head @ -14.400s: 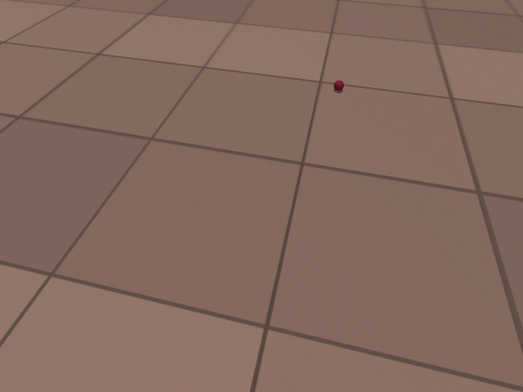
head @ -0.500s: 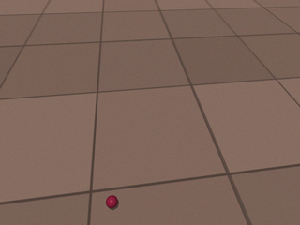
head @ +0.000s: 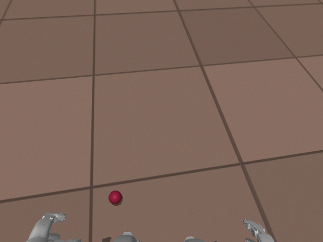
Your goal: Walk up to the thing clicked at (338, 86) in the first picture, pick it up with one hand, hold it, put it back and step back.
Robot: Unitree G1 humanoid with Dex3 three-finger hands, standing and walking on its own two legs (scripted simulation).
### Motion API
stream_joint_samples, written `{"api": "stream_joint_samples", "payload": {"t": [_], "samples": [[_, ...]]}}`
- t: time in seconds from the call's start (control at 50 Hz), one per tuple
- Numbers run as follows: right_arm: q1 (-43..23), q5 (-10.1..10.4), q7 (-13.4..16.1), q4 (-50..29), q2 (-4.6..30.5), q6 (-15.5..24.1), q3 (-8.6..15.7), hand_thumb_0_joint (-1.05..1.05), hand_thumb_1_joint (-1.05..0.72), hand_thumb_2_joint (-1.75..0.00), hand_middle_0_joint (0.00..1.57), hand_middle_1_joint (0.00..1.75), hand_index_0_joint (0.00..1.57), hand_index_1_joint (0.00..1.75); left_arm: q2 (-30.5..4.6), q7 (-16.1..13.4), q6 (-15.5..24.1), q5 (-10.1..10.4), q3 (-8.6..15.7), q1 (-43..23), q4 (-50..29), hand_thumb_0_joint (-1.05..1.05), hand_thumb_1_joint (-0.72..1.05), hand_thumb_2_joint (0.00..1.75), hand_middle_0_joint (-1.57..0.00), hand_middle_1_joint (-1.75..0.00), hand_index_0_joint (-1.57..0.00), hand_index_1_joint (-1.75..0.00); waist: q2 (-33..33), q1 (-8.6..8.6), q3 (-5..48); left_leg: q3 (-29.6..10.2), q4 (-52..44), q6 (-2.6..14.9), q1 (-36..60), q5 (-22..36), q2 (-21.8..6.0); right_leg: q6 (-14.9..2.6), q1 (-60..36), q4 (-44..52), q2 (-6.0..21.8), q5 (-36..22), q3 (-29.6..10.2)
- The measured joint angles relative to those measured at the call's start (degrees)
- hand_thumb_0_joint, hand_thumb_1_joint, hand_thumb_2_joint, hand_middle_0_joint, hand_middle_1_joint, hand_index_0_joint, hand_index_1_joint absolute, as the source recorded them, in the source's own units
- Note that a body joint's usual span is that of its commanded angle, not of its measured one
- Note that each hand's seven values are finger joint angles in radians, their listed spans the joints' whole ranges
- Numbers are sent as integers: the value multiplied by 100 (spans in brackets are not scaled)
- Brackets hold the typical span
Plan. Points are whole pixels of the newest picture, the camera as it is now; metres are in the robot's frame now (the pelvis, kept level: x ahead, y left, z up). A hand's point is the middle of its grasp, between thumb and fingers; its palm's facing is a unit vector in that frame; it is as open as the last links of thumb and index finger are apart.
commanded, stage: rise first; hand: left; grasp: from above
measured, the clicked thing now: (115, 197) +0.38 +0.23 -0.70
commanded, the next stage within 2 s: none
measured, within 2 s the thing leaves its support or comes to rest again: neither
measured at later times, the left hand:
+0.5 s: hand out of the picture +0.13 +0.27 -0.25, palm faces -0.27 -0.80 -0.53, open 14.0 cm
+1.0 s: hand (88, 216) +0.25 +0.29 -0.45, palm faces -0.46 -0.33 -0.82, open 14.1 cm
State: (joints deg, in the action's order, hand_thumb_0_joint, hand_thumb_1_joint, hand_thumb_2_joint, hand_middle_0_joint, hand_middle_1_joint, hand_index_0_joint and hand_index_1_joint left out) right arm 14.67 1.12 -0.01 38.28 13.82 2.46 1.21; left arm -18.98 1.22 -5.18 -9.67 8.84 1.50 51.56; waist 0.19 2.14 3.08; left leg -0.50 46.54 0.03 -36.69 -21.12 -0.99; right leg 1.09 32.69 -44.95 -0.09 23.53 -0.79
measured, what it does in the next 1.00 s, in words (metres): lowers itself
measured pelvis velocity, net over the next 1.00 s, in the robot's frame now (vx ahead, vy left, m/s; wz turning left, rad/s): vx -0.09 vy -0.01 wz -0.07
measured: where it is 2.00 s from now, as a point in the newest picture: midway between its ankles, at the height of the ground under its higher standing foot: outside the picture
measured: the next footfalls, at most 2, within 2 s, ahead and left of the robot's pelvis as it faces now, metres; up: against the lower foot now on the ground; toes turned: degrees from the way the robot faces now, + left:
none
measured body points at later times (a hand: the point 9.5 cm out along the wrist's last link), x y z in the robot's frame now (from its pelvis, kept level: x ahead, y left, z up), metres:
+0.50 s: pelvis -0.02 +0.00 -0.11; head +0.11 +0.02 +0.32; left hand +0.15 +0.31 -0.22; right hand +0.18 -0.25 -0.19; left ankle +0.02 +0.12 -0.70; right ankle -0.02 -0.14 -0.70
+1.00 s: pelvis -0.09 -0.01 -0.30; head +0.12 +0.01 +0.10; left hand +0.27 +0.30 -0.40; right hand +0.04 -0.28 -0.44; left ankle +0.01 +0.12 -0.70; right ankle -0.02 -0.14 -0.70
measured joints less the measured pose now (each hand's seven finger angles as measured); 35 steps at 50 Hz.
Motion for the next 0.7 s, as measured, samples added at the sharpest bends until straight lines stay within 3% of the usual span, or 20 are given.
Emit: {"api": "stream_joint_samples", "payload": {"t": [0.14, 0.36, 0.42, 0.5, 0.58, 0.7], "samples": [[-116, -47, 8, -335, 40, 178, 96, 1, -92, -90, 20, 30, 20, 30, 1, -2, -26, -266, 78, 576, -960, 0, -34, 100, -7, -103, -7, -104, -5, -47, 185, -64, 1196, -7, -1087, -510, -13, -1, 1060, -1200, -27, 540, 48], [-495, -93, -23, -696, 20, 374, 80, 1, -93, -91, 20, 30, 20, 30, -37, -21, -240, -576, -25, 1230, -2325, -1, -47, 100, -7, -107, -6, -108, 9, -84, 441, -195, 2431, -33, -2417, -948, -23, -23, 2326, -2412, -60, 1017, 159], [-583, -95, -41, -750, 23, 440, 58, 1, -93, -91, 20, 30, 20, 30, -100, -43, -226, -757, -56, 1183, -2394, -1, -50, 100, -7, -107, -7, -108, 19, -100, 509, -232, 2760, -37, -2785, -1042, -14, -26, 2678, -2744, -59, 1130, 190], [-715, -111, -94, -772, 68, 573, 39, 1, -92, -90, 20, 30, 20, 30, -271, -79, 27, -1147, -56, 809, -2080, -1, -52, 99, -7, -107, -7, -108, 5, -106, 623, -260, 3331, -46, -3478, -1181, 9, -33, 3364, -3354, -46, 1313, 210], [-872, -140, -172, -687, 157, 693, 58, 0, -90, -90, 20, 30, 20, 30, -493, -142, 492, -1680, -88, 248, -1620, -1, -52, 98, -7, -107, -7, -108, -18, -106, 743, -272, 4077, -57, -4386, -1353, 21, -25, 4271, -4144, -46, 1529, 207], [-1113, -165, -278, -390, 271, 686, 138, 0, -88, -89, 20, 30, 20, 30, -722, -509, 1110, -2499, -97, -571, -1298, -1, -52, 99, -6, -107, -6, -108, -13, -119, 781, -294, 5270, -68, -5744, -1579, -7, -9, 5624, -5365, -99, 1792, 198]]}}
